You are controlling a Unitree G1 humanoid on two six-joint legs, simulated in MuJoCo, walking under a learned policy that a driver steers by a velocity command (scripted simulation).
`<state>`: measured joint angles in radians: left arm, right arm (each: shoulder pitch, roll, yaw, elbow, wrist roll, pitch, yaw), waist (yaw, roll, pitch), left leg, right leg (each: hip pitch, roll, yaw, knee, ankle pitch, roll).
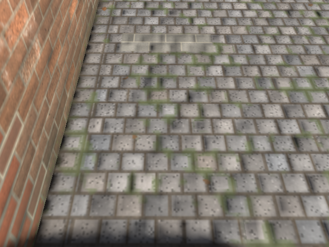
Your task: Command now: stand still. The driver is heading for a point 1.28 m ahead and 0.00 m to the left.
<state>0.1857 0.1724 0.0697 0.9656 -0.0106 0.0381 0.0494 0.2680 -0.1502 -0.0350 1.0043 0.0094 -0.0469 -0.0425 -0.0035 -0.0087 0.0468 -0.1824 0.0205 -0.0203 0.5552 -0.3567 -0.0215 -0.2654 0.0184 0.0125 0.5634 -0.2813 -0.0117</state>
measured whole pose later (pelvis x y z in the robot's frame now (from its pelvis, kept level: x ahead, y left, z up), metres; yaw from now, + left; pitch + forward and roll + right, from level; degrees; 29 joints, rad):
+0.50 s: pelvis +0.00 +0.00 +0.00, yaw +0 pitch -1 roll +0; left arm 0.22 0.18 0.06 0.99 -0.01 0.04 0.05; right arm 0.27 -0.14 -0.03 1.03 0.01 -0.05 -0.04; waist 0.00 -0.01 0.05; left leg -0.19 0.02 -0.01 0.55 -0.35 -0.02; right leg -0.27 0.01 0.02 0.55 -0.27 -0.01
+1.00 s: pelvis +0.12 -0.01 +0.01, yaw +0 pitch +1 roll +0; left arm 0.49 0.15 0.01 1.09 -0.01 -0.10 0.00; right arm 0.17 -0.22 -0.05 0.87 0.04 -0.08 0.02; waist 0.05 0.02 0.00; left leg -0.68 0.07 0.02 1.14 -0.20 0.07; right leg 0.04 0.02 -0.02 0.24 -0.29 -0.04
